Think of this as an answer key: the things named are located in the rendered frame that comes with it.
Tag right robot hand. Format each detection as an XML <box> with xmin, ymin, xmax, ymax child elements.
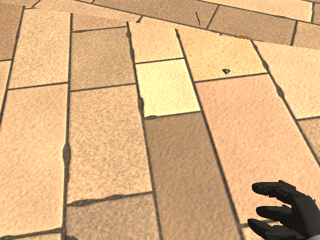
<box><xmin>247</xmin><ymin>180</ymin><xmax>320</xmax><ymax>240</ymax></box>

